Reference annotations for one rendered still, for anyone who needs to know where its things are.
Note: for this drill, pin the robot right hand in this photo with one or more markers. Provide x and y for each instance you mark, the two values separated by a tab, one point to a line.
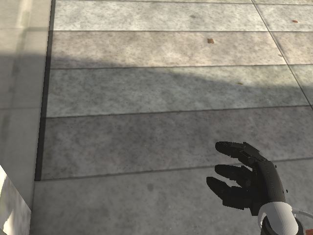
260	186

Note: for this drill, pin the right robot forearm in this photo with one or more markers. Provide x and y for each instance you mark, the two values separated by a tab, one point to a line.
276	218

